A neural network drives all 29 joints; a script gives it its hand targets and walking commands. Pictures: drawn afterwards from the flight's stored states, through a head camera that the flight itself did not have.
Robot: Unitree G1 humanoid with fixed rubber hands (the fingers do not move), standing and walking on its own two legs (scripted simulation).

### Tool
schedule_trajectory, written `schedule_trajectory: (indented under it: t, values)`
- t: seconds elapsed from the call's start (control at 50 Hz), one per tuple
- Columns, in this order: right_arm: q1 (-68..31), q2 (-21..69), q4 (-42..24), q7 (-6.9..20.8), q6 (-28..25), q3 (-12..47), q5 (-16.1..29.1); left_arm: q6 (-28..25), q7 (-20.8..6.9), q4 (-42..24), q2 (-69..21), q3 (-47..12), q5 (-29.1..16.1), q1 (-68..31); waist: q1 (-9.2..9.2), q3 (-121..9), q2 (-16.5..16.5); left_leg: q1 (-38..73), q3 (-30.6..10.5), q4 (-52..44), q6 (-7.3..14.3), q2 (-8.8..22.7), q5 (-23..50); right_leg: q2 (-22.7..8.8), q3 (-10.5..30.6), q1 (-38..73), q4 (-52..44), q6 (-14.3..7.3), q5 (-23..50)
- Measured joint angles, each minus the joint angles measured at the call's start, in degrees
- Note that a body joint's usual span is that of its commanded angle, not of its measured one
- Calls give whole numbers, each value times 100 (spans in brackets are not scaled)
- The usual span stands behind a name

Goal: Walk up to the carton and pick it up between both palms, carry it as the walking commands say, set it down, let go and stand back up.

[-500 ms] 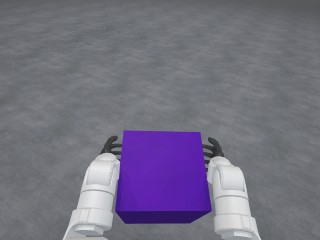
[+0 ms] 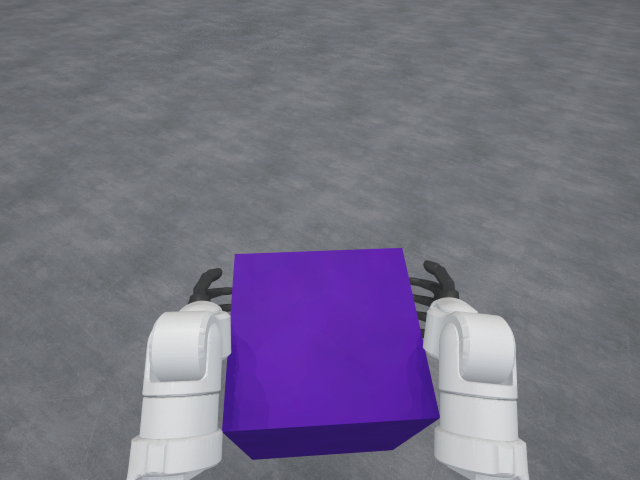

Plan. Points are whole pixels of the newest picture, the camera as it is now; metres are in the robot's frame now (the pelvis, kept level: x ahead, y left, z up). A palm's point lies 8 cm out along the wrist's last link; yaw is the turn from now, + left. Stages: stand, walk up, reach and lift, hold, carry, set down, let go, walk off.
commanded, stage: carry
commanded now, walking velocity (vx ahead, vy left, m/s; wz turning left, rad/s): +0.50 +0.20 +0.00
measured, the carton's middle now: (321, 361) +0.29 +0.00 -0.01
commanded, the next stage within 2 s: none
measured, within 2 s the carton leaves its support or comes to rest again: neither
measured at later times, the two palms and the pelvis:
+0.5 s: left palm (201, 175) +0.59 +0.20 +0.09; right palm (364, 174) +0.59 -0.08 +0.09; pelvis +0.30 +0.07 +0.00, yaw +0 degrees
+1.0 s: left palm (197, 93) +0.96 +0.29 +0.07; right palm (313, 91) +0.96 +0.01 +0.08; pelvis +0.66 +0.16 -0.01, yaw -1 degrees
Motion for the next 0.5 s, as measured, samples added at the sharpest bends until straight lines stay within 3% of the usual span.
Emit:
schedule_trajectory:
  t: [0.06, 0.1, 0.14, 0.18, 0.22, 0.28, 0.34, 0.38, 0.42, 0.46, 0.5]
  values:
    - [-26, 8, -82, 18, -15, -1, 5, 12, 26, -129, -14, 0, 0, 2, -6, 97, -38, -180, 158, -716, -1, 16, 440, -215, -7, 335, -56, 178, -247]
    - [-24, 12, -109, 60, -17, 0, -15, 38, 49, -187, -23, 1, 0, 4, -12, 63, -30, -91, 367, -1366, 13, -26, 1164, -343, -9, 460, 82, 308, -476]
    - [-14, 16, -108, 65, -18, 21, 2, 54, 46, -202, 5, -1, -7, 13, -51, 112, -141, 106, 494, -1310, 152, -170, 1547, -561, -16, 297, 961, 392, -521]
    - [-16, 17, -107, 50, -12, 56, 3, 52, 42, -204, 19, 8, -13, 26, -64, 186, -11, 329, 483, -1287, 266, -111, 1152, -364, -34, -312, 2481, 410, -581]
    - [-20, 19, -109, 7, -11, 78, 22, 47, 39, -208, 18, 26, -13, 26, -66, 262, 129, 665, 493, -1490, 284, 2, 958, -37, -19, -789, 2967, 394, -812]
    - [-25, 20, -116, -1, -81, 79, 36, -8, 42, -238, 10, 33, -13, 25, -153, 307, 180, 1199, 503, -1941, 284, 29, 894, 188, -12, -1268, 2492, 364, -811]
    - [-31, 21, -122, -1, -112, 79, 29, -39, 43, -248, 2, 33, -9, 26, -207, 302, 253, 1633, 511, -2054, 284, 29, 609, 268, -98, -1352, 1296, 291, -85]
    - [-35, 20, -148, -3, -112, 80, 9, -51, 44, -249, -10, 33, -5, 11, -230, 202, 204, 1671, 524, -1703, 284, -42, 254, 243, -125, -1273, 528, 119, 546]
    - [-5, 1, -168, -1, -121, 82, -8, -114, 56, -248, -90, 35, 30, 74, -206, 193, 259, 1410, 514, -629, 284, -29, 20, 204, -177, -1088, 592, -131, 669]
    - [54, -13, -169, 1, -76, 82, 20, -94, 54, -247, -133, 37, 61, 144, -171, 189, 237, 873, 518, 687, 284, -91, -16, 103, -169, -816, 553, -133, 378]
    - [54, -17, -174, 0, -63, 81, 40, -78, 55, -255, -129, 37, 60, 143, -137, 180, 181, 382, 503, 1186, 284, -86, -30, -37, -176, -490, 335, -19, 202]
